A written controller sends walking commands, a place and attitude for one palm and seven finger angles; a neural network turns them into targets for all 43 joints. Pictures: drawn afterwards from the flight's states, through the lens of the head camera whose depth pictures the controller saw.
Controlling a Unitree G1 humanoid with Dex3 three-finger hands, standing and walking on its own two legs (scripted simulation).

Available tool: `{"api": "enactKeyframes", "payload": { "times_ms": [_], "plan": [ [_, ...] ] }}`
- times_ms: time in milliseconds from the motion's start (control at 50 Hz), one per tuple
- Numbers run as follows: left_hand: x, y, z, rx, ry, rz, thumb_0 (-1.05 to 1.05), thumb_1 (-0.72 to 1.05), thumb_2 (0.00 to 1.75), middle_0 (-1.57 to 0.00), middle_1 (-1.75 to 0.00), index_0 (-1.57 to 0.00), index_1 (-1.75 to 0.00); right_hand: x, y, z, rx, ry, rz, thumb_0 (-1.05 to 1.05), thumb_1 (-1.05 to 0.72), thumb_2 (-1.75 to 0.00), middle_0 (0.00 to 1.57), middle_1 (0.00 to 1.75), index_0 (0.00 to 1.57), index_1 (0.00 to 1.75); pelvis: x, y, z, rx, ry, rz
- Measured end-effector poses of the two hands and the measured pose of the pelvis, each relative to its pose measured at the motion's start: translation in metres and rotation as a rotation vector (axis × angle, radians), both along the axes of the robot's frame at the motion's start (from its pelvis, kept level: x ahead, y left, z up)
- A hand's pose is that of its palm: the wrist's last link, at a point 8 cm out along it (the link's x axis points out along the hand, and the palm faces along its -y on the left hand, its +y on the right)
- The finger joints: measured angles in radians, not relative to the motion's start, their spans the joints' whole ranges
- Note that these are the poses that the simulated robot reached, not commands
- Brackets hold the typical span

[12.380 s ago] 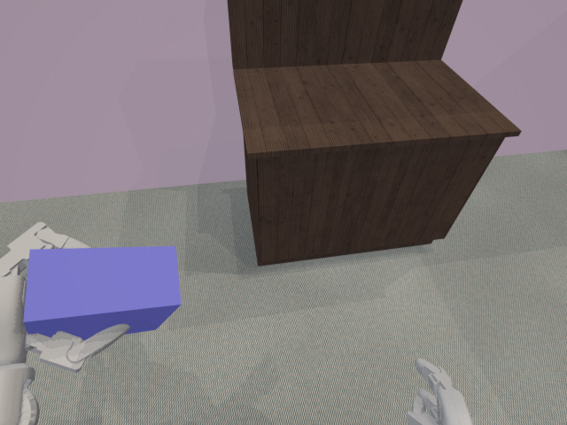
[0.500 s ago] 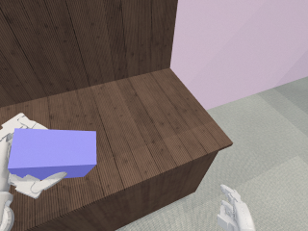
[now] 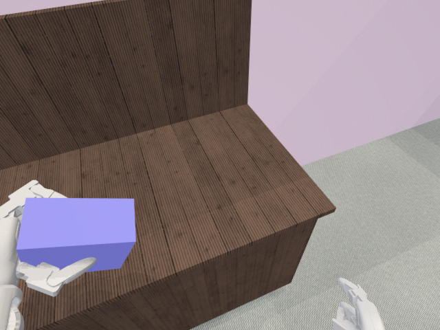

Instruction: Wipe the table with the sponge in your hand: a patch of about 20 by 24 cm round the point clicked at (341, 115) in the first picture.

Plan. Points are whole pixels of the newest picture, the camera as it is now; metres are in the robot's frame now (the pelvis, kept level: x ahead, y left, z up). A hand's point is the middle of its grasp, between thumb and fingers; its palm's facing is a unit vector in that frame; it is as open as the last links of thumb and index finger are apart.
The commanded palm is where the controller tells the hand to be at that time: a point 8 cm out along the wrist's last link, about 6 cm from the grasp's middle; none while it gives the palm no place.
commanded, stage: come to a stop and stand still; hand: left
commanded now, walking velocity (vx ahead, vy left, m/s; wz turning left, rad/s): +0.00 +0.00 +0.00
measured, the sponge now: (97, 237) +0.22 +0.20 +0.13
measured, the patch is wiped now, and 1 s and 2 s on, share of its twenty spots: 0.00 0.00 0.00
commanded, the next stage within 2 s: look again from close up in 0.80 s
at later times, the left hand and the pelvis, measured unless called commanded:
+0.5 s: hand (13, 233) +0.21 +0.31 +0.15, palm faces +0.35 -0.86 -0.37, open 10.2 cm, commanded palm +0.16 +0.34 +0.18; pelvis -0.01 +0.06 +0.00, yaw -1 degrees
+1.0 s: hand out of the picture +0.25 +0.35 +0.20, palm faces +0.47 -0.73 -0.49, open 10.2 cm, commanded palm +0.16 +0.33 +0.18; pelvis +0.00 +0.05 +0.00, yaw +0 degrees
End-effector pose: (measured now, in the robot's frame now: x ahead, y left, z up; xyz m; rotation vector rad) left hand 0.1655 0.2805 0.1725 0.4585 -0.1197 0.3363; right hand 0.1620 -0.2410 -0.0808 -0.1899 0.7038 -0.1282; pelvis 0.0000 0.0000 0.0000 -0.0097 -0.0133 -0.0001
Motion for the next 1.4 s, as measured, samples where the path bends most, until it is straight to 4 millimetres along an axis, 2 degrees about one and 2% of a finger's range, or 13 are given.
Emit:
{"api": "enactKeyframes", "payload": {
  "times_ms": [260,500,660,780,900,960,1020,1080,1140,1180,1240,1300,1400],
  "plan": [
    [-0.005,0.028,-0.009,-0.059,-0.027,0.004,-0.01,-0.51,1.01,-0.71,-1.32,-0.74,-1.31,0.013,0.049,0.015,0.001,-0.057,0.069,0.02,-0.91,-0.90,0.20,0.30,0.20,0.30,-0.007,0.028,0.001,-0.008,-0.018,0.006],
    [0.004,0.068,-0.005,-0.023,-0.055,-0.022,-0.01,-0.51,1.02,-0.71,-1.32,-0.74,-1.31,-0.003,0.086,0.018,-0.021,-0.021,0.054,0.01,-0.90,-0.90,0.20,0.30,0.20,0.30,-0.005,0.064,0.004,0.001,-0.010,-0.014],
    [0.013,0.076,-0.001,-0.003,-0.067,-0.036,-0.01,-0.51,1.02,-0.71,-1.32,-0.74,-1.31,-0.004,0.102,0.015,-0.009,0.002,0.055,0.02,-0.90,-0.90,0.20,0.30,0.20,0.30,0.001,0.075,0.006,0.019,-0.007,-0.018],
    [0.018,0.072,0.001,0.005,-0.050,-0.045,-0.01,-0.51,1.02,-0.71,-1.32,-0.74,-1.31,0.004,0.103,0.013,0.009,-0.004,0.054,0.02,-0.90,-0.90,0.20,0.30,0.20,0.30,0.006,0.074,0.007,0.020,-0.004,-0.018],
    [0.019,0.066,-0.001,0.001,-0.025,-0.037,-0.01,-0.51,1.02,-0.71,-1.32,-0.74,-1.31,0.013,0.092,0.014,0.010,-0.017,0.048,0.01,-0.90,-0.90,0.20,0.30,0.20,0.30,0.010,0.067,0.007,0.013,0.001,-0.014],
    [0.034,0.084,0.030,0.195,-0.128,-0.026,-0.01,-0.51,1.02,-0.72,-1.32,-0.74,-1.31,0.013,0.086,0.010,-0.020,0.002,0.108,0.01,-0.90,-0.90,0.20,0.30,0.20,0.30,0.001,0.058,0.003,0.004,0.005,0.002],
    [0.046,0.104,0.053,0.201,-0.264,0.049,-0.01,-0.51,1.02,-0.71,-1.32,-0.74,-1.31,0.010,0.078,0.007,-0.010,0.029,0.122,0.01,-0.90,-0.90,0.20,0.30,0.20,0.30,-0.004,0.051,0.002,0.002,0.008,-0.015],
    [0.049,0.088,0.042,0.121,-0.254,0.016,-0.01,-0.51,1.02,-0.71,-1.32,-0.74,-1.31,0.004,0.070,0.009,0.026,0.004,0.071,0.01,-0.90,-0.90,0.20,0.30,0.20,0.30,-0.001,0.055,0.003,-0.001,0.011,-0.041],
    [0.047,0.050,0.010,0.033,-0.135,-0.115,-0.01,-0.51,1.02,-0.71,-1.32,-0.74,-1.31,-0.004,0.064,0.010,0.032,-0.010,0.018,0.01,-0.90,-0.90,0.20,0.30,0.20,0.30,0.006,0.060,0.003,-0.001,0.010,-0.056],
    [0.045,0.034,-0.012,-0.008,-0.046,-0.184,-0.01,-0.51,1.02,-0.71,-1.32,-0.74,-1.31,-0.009,0.062,0.010,0.022,0.001,-0.011,0.01,-0.91,-0.90,0.20,0.30,0.20,0.30,0.009,0.060,0.004,0.000,0.013,-0.057],
    [0.043,0.035,-0.032,-0.018,0.032,-0.208,-0.01,-0.51,1.02,-0.71,-1.32,-0.74,-1.31,-0.014,0.063,0.011,-0.005,0.032,-0.025,0.01,-0.91,-0.90,0.20,0.30,0.20,0.30,0.012,0.058,0.003,-0.001,0.017,-0.049],
    [0.047,0.052,-0.028,0.016,0.006,-0.161,-0.01,-0.51,1.02,-0.71,-1.32,-0.74,-1.31,-0.013,0.067,0.012,-0.030,0.058,-0.003,0.02,-0.91,-0.90,0.20,0.30,0.20,0.30,0.013,0.056,0.003,-0.003,0.019,-0.040],
    [0.049,0.071,0.012,0.098,-0.162,-0.101,-0.01,-0.51,1.02,-0.71,-1.32,-0.74,-1.31,0.001,0.078,0.012,-0.038,0.043,0.057,0.02,-0.91,-0.90,0.20,0.30,0.20,0.30,0.016,0.060,0.002,-0.009,0.018,-0.033]
  ]
}}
